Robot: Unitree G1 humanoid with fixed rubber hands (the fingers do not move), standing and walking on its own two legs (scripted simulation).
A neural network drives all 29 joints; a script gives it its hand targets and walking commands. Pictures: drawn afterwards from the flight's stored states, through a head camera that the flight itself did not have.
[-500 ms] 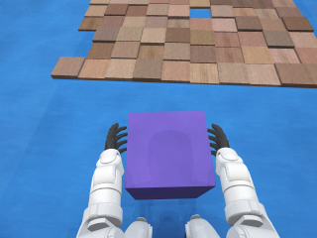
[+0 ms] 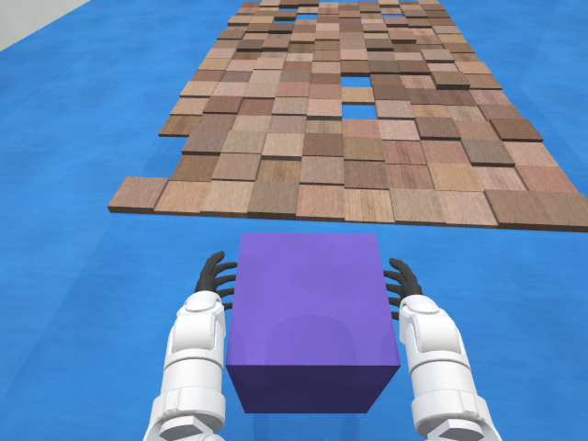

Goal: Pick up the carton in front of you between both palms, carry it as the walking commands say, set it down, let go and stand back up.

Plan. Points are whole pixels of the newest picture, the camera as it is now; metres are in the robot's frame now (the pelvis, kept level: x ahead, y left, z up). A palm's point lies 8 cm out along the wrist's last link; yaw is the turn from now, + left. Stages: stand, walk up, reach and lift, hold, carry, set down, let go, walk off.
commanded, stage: reach and lift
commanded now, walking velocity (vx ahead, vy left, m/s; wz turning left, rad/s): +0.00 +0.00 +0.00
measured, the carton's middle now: (307, 328) +0.30 +0.00 -0.06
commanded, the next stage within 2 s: hold in 0.80 s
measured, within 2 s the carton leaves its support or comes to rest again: neither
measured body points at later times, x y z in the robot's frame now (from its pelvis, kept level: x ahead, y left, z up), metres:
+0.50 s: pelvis +0.01 -0.01 +0.01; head -0.01 -0.01 +0.46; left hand +0.32 +0.15 +0.03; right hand +0.32 -0.15 +0.02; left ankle +0.02 +0.12 -0.74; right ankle +0.03 -0.13 -0.74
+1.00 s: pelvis +0.01 +0.00 +0.01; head -0.04 +0.00 +0.46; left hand +0.31 +0.15 +0.05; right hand +0.30 -0.15 +0.04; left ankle +0.02 +0.12 -0.74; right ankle +0.03 -0.13 -0.74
